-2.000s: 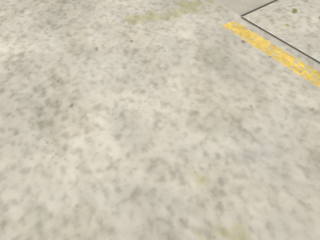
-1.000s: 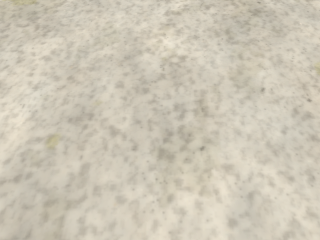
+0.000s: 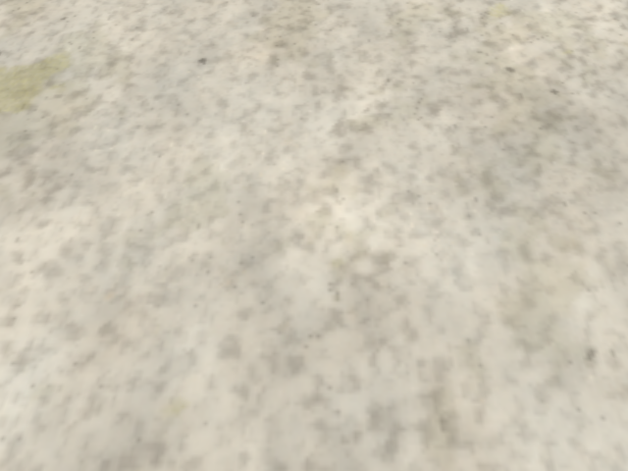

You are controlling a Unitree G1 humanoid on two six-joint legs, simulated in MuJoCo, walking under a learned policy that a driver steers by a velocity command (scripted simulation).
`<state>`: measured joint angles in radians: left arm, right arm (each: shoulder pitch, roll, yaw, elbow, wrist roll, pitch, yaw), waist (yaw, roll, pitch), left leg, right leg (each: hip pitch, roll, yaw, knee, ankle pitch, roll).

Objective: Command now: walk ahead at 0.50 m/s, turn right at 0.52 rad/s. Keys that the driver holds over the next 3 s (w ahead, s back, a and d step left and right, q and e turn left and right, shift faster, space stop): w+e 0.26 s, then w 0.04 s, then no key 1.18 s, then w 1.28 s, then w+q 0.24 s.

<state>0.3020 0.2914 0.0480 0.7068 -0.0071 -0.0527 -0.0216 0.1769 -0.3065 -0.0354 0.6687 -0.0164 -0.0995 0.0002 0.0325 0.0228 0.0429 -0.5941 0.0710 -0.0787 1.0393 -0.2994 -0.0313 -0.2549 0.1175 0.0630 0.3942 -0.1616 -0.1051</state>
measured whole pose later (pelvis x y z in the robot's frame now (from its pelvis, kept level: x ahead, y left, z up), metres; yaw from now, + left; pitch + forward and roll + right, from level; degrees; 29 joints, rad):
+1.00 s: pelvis +0.37 -0.01 -0.01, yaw -15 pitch +0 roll +0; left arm 0.13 0.22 0.02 0.73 0.01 0.00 0.00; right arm 0.21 -0.26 -0.02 0.91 -0.01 0.00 -0.02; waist -0.02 0.00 0.02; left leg -0.15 0.03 -0.01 0.51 -0.36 -0.04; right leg -0.31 0.03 0.02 0.55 -0.23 -0.03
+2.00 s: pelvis +0.49 -0.06 +0.00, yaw -15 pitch +0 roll +0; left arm 0.41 0.19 0.02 1.08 0.00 -0.08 -0.01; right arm 0.16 -0.27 -0.06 0.94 0.02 -0.09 0.01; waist 0.05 0.02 0.00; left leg -0.60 0.10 0.01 0.97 -0.18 0.02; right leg 0.01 0.05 -0.03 0.24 -0.26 -0.06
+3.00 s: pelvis +1.04 -0.20 +0.00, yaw -10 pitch +0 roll -1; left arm 0.22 0.23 0.06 0.97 0.01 -0.11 -0.02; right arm 0.25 -0.27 -0.07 0.95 0.04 -0.06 -0.01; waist 0.02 0.05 0.03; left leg -0.56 0.09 -0.06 1.13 -0.28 0.05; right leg -0.19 0.03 -0.14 0.34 -0.16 -0.06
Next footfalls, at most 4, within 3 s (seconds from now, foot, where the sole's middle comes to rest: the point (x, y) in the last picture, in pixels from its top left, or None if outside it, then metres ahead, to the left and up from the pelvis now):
0.26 left None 0.39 0.13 -0.78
0.66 right None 0.42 -0.13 -0.78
2.22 left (346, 312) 0.83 0.00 -0.78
2.80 right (461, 233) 1.08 -0.30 -0.78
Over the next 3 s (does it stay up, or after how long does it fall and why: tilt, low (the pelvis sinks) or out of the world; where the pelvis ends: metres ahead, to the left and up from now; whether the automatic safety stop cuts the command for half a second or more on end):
stays up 1.04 -0.20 0.00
